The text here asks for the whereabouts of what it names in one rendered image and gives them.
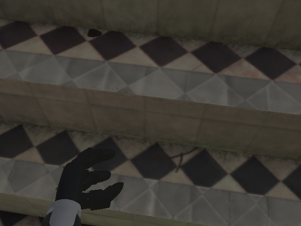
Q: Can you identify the robot left forearm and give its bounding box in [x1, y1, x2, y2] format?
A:
[42, 199, 81, 226]

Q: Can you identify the robot left hand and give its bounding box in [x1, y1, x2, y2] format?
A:
[55, 147, 124, 210]

